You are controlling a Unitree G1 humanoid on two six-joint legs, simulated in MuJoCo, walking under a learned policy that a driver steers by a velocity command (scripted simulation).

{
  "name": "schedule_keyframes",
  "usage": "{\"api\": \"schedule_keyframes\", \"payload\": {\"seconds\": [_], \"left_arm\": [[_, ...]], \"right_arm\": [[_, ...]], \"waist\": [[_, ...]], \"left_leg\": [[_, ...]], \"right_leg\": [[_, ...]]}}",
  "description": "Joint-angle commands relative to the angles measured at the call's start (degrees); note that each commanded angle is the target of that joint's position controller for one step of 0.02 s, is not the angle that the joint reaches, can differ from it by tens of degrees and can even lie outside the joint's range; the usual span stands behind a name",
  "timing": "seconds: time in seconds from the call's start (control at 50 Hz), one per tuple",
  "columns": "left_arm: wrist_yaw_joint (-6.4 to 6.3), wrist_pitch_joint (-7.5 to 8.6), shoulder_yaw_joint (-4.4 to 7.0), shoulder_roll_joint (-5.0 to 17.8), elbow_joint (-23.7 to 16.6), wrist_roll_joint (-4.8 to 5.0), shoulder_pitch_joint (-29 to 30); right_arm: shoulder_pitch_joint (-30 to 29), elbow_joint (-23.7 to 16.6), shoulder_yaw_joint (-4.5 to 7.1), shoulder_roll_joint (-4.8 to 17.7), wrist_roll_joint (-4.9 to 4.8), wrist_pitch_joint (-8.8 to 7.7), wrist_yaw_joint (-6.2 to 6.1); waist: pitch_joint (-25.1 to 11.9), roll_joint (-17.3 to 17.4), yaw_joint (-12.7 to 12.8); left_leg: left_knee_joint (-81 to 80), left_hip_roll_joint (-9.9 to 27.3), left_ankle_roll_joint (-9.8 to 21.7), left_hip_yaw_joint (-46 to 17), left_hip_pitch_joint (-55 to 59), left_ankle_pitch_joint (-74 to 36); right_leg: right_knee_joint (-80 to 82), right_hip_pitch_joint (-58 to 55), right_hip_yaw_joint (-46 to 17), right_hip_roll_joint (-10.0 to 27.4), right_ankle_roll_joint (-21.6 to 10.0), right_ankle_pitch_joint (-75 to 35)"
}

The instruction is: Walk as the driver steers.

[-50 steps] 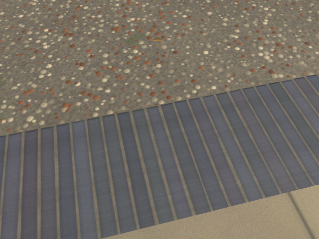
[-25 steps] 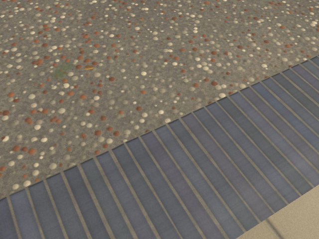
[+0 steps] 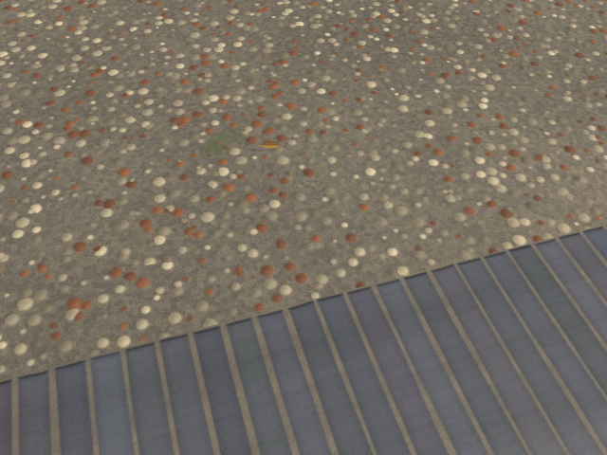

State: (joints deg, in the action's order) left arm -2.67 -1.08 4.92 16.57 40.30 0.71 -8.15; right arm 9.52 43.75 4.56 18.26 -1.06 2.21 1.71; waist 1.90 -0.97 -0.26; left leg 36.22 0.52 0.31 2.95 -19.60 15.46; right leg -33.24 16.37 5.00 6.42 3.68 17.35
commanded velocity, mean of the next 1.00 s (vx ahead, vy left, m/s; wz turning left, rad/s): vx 0.02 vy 0.00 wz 0.42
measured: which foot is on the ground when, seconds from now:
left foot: down 0.00-0.58, up 0.60-0.86, down 0.88-1.00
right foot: down 0.00-0.00, up 0.02-0.56, down 0.58-1.00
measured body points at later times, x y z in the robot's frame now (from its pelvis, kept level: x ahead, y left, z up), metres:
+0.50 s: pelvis +0.02 +0.00 +0.02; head +0.05 +0.02 +0.46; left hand +0.07 +0.30 -0.10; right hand +0.24 -0.21 -0.07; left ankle +0.01 +0.10 -0.73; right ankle +0.05 -0.15 -0.70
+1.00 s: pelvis +0.05 -0.04 +0.00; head +0.07 -0.04 +0.45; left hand +0.12 +0.25 -0.08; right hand +0.26 -0.23 -0.12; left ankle -0.03 +0.07 -0.73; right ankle +0.04 -0.15 -0.73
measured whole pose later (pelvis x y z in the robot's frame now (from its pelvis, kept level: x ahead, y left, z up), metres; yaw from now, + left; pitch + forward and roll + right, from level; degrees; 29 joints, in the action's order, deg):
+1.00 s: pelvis +0.05 -0.04 +0.00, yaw +25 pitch +2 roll +0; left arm 4.5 4.9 1.8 14.2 36.2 -1.2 -9.7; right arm 14.4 42.3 1.5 15.6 1.0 -3.5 1.8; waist -0.7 1.6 -1.3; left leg 36.0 2.5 -0.7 0.3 -16.7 22.6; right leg -33.9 13.5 3.3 -1.1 -3.1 22.9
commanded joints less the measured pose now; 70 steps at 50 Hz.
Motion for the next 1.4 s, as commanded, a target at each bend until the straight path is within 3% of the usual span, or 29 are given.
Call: {"api": "schedule_keyframes", "payload": {"seconds": [0.02,0.04,0.06,0.1,0.34,0.36,0.38,0.44,0.52,0.58,0.6,0.62,0.64,0.7,0.76,0.84,0.88,0.9,0.96,1.0,1.04,1.08,1.16,1.18,1.2,1.22,1.24,1.3,1.4], "left_arm": [[0.4,0.54,0.35,1.96,-3.78,-3.0,-2.32],[-0.07,0.95,0.81,4.36,-5.44,-2.03,3.69],[-0.53,0.87,1.37,6.36,-5.29,-0.73,5.09],[-1.54,0.5,2.04,7.26,-3.3,-1.1,3.6],[-0.14,1.78,1.38,4.96,-3.06,-0.59,3.09],[0.97,2.49,-0.68,2.43,-0.76,-4.85,-5.19],[1.3,2.6,0.1,4.66,-0.48,-5.02,-5.08],[0.86,2.97,-0.21,6.07,-1.88,-3.27,-3.08],[1.2,5.13,-1.2,5.12,-3.51,-1.65,-3.45],[2.79,6.4,-0.76,6.86,-4.08,-0.86,-6.75],[2.36,7.14,0.49,12.9,-5.97,-1.17,-6.57],[2.56,7.73,1.99,16.12,-7.1,-3.12,-6.0],[2.07,8.06,2.06,14.29,-6.07,-3.61,-7.39],[3.75,8.76,-1.24,4.7,-9.21,-1.38,2.84],[4.74,8.44,-0.96,5.73,-10.53,-1.55,3.85],[7.9,7.12,-1.4,5.01,-8.37,0.73,-0.95],[10.11,5.98,-1.1,5.5,-6.91,0.3,-1.94],[9.9,6.06,-1.08,4.42,-6.98,0.04,-5.88],[6.81,6.24,1.86,11.84,-7.53,-2.46,-4.94],[4.94,6.88,1.51,9.36,-5.83,-2.24,-6.78],[3.22,7.6,-0.25,4.82,-4.38,-1.91,-8.92],[2.35,7.65,-0.71,4.62,-4.07,-2.45,-5.77],[3.75,5.5,0.07,8.14,-4.19,-4.31,-0.58],[3.98,6.02,-0.47,5.37,-5.0,-4.96,-0.44],[5.18,7.36,-1.46,2.07,-7.41,-5.47,0.05],[5.67,8.79,-1.62,1.65,-6.28,-4.57,1.65],[5.1,9.5,-1.7,1.3,-5.29,-3.82,1.07],[4.59,7.84,-1.51,2.09,-2.75,-6.45,-1.88],[6.79,5.93,-2.88,-0.93,-2.56,-4.21,4.52]], "right_arm": [[5.66,-4.0,3.98,15.1,1.12,-0.53,-1.27],[7.46,-5.28,3.31,14.68,3.35,-1.63,-0.44],[5.87,-5.42,2.95,13.46,3.54,-2.7,-0.17],[0.91,-5.9,2.0,9.72,1.0,-2.94,-1.21],[0.41,-8.9,2.12,9.51,0.54,-0.9,-3.51],[4.48,-8.78,0.38,4.43,5.1,-5.44,-0.27],[4.2,-9.14,0.9,5.08,4.23,-7.64,0.9],[1.24,-10.49,1.47,6.64,2.68,-9.87,1.52],[2.21,-10.2,1.58,7.09,2.3,-8.47,0.91],[4.01,-7.9,-0.22,4.1,2.73,-6.39,1.71],[7.98,-9.67,-1.43,-0.34,3.14,-6.15,1.45],[4.24,-11.04,0.4,4.72,4.62,-6.75,0.53],[2.35,-10.01,1.19,7.3,4.88,-6.7,-0.43],[5.97,-7.11,1.14,5.93,4.99,-6.07,-2.76],[6.24,-5.78,-0.12,2.75,3.54,-5.76,-0.54],[5.34,-3.64,-2.03,-1.55,1.78,-5.18,3.05],[5.97,-3.59,-1.45,2.07,-0.36,-5.98,2.34],[2.77,-5.63,-0.98,6.42,-0.72,-6.83,1.33],[-0.96,-7.72,-0.35,7.79,2.21,-7.29,-0.73],[-3.5,-8.77,-0.78,5.53,2.96,-7.17,-0.96],[-3.06,-8.8,-1.8,2.28,3.51,-8.03,-1.11],[-2.32,-9.0,-2.25,0.48,4.48,-8.53,-0.96],[6.56,-6.13,-1.58,1.84,3.44,-9.87,1.25],[13.55,-4.98,-0.71,4.82,4.16,-10.25,0.55],[23.49,-3.96,0.52,10.59,4.3,-10.33,-0.6],[29.29,-1.82,-0.32,7.97,5.32,-10.53,-0.55],[25.39,-0.63,-0.62,6.26,4.99,-10.52,-0.13],[14.21,-2.79,-3.79,-1.54,4.1,-9.18,-0.1],[14.62,-1.75,-2.82,2.44,5.03,-8.89,0.19]], "waist": [[-6.44,20.36,0.75],[-10.46,15.13,-4.09],[-8.47,9.75,-3.57],[-6.15,6.17,-1.17],[-5.86,9.04,-1.17],[-4.28,9.07,0.06],[-3.95,7.62,-0.41],[-6.05,6.39,-0.6],[-7.6,6.28,-1.31],[-10.01,4.37,1.16],[-15.23,-8.03,-1.71],[-9.27,-6.47,0.03],[-8.96,-0.85,1.29],[-5.49,-5.96,-3.1],[-7.23,-2.32,-2.54],[-5.93,-1.26,-0.92],[-6.91,-2.42,-1.81],[-9.26,-0.06,1.71],[-6.23,-3.96,3.11],[2.16,-7.75,4.57],[2.63,-8.45,4.67],[1.94,-5.7,2.1],[-0.34,-2.84,-3.91],[-3.47,3.32,-6.85],[-8.46,15.21,-9.91],[-3.14,9.07,-11.97],[1.55,6.93,-8.38],[1.13,5.14,-1.25],[0.96,4.06,-2.09]], "left_leg": [[-13.53,17.5,11.24,-27.64,19.33,-39.17],[-15.84,22.56,20.65,-34.9,16.93,-39.94],[-16.2,20.01,19.72,-31.05,15.57,-34.29],[-15.47,14.48,13.81,-24.72,14.39,-25.52],[-16.86,8.77,12.58,-27.63,10.18,-10.25],[-20.96,10.69,16.03,-30.31,7.27,-2.86],[-21.51,11.03,16.1,-33.24,6.15,0.39],[-19.29,9.55,14.54,-33.51,7.29,-2.69],[-15.16,8.7,15.24,-36.19,10.98,-11.55],[-9.98,4.7,10.64,-34.19,5.19,-15.22],[0.3,-4.84,2.41,-22.87,-2.94,2.63],[10.46,-8.76,-3.66,-14.83,-18.4,20.55],[19.25,-5.01,-4.84,-13.05,-18.49,20.16],[30.62,-3.29,-7.34,-10.34,-14.76,11.35],[27.09,-0.86,-8.89,-6.12,-10.38,2.64],[-1.08,4.16,-10.68,-2.13,-0.26,-0.89],[-7.27,3.2,-7.23,-1.86,7.83,-17.3],[-5.9,4.46,-2.84,-4.21,6.38,-22.59],[-3.22,1.69,0.89,-2.44,-4.3,4.11],[1.93,1.23,0.66,-2.52,-13.08,10.43],[5.24,1.76,3.0,-4.18,-14.93,11.76],[1.79,0.73,4.92,-2.01,-8.52,12.53],[-7.72,-2.43,6.06,0.23,19.4,-3.0],[-9.48,3.09,9.97,-7.92,27.08,-2.5],[-17.46,17.13,21.85,-34.83,40.29,-10.85],[-22.28,21.78,22.91,-39.5,40.01,-12.26],[-22.32,21.54,20.12,-32.68,35.24,-8.66],[-26.43,15.4,15.47,-19.47,22.82,-10.93],[-30.29,10.36,13.64,-8.14,17.47,-20.88]], "right_leg": [[-24.76,18.8,2.82,-2.53,1.45,19.98],[-34.47,22.43,-7.37,-6.39,1.04,24.69],[-37.97,23.81,-9.35,-5.51,0.04,20.67],[-35.52,24.66,-10.32,-3.66,-0.58,11.36],[-13.46,14.59,-11.6,-7.37,1.79,1.73],[-16.42,15.99,-9.99,-5.35,1.6,-2.75],[-16.42,13.89,-10.44,-4.19,1.72,0.17],[-11.57,10.44,-9.32,-4.41,0.09,4.55],[2.55,5.24,-7.38,-7.28,-1.85,2.59],[14.96,-10.47,-8.31,-3.05,-8.81,-20.12],[14.99,-19.99,-24.01,11.83,-23.9,-44.88],[17.37,-22.52,-33.03,19.64,-31.66,-45.7],[18.68,-21.21,-28.94,17.98,-28.28,-38.98],[17.17,-11.6,-15.55,8.41,-19.13,-43.55],[14.65,-9.89,-8.11,4.35,-17.9,-46.47],[4.98,-8.96,-8.34,3.05,-11.78,-43.1],[2.79,-5.8,-11.66,2.97,-7.8,-37.72],[3.67,-8.82,-10.92,0.97,-5.55,-28.96],[7.56,-12.26,-13.16,2.09,-12.02,-2.77],[18.43,-10.3,-28.2,11.79,-20.66,24.22],[21.99,-12.93,-32.4,14.91,-22.67,22.19],[22.39,-11.15,-25.03,11.29,-20.24,14.39],[13.34,3.55,-12.1,4.06,-16.1,6.32],[-0.11,9.22,-7.37,-1.04,-12.61,3.53],[-19.42,23.69,-3.49,-10.39,-6.83,10.9],[-30.2,33.26,-11.5,-9.26,-7.92,15.88],[-36.47,36.12,-11.86,-6.58,-8.85,12.34],[-33.17,28.61,-8.75,-1.56,-9.15,2.48],[-14.31,22.88,-2.65,-2.9,-4.66,-10.71]]}}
